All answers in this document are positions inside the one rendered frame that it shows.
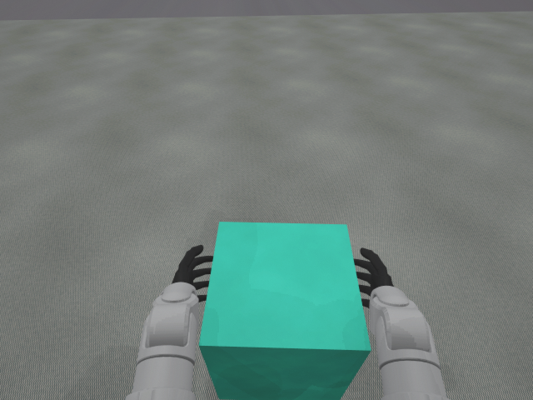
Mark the right robot hand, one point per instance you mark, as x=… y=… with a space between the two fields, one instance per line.
x=378 y=274

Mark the carton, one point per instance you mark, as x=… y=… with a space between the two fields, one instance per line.
x=283 y=318

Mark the left robot hand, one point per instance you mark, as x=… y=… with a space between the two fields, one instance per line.
x=186 y=274

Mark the robot right forearm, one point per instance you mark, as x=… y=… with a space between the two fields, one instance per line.
x=407 y=357

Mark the robot left forearm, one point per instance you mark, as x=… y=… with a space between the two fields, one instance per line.
x=167 y=349

